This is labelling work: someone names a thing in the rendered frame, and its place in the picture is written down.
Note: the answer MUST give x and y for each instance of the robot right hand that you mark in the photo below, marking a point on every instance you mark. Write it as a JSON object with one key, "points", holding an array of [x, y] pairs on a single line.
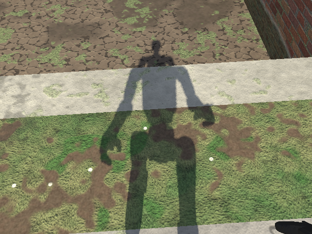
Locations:
{"points": [[293, 227]]}

